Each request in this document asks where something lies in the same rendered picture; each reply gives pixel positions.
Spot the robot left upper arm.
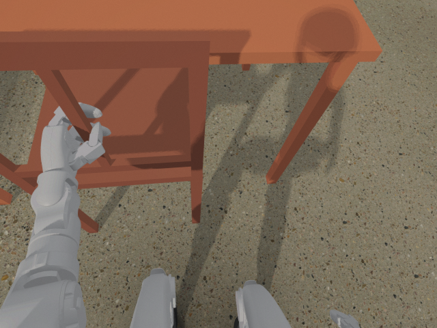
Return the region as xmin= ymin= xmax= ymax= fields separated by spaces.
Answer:
xmin=0 ymin=279 xmax=87 ymax=328

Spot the left robot forearm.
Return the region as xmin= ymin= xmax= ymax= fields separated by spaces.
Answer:
xmin=0 ymin=170 xmax=81 ymax=320

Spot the robot left hand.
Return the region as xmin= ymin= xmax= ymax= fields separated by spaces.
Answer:
xmin=40 ymin=102 xmax=111 ymax=177

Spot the table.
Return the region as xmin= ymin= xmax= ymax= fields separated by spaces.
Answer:
xmin=0 ymin=0 xmax=382 ymax=205

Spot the robot right hand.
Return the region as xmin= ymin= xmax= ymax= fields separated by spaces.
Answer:
xmin=330 ymin=310 xmax=360 ymax=328

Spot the robot right shin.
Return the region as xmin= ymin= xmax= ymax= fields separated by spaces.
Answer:
xmin=239 ymin=280 xmax=257 ymax=328

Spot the chair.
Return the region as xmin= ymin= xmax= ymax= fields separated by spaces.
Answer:
xmin=0 ymin=31 xmax=210 ymax=233

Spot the left robot thigh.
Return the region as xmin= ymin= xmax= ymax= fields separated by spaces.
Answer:
xmin=130 ymin=273 xmax=176 ymax=328

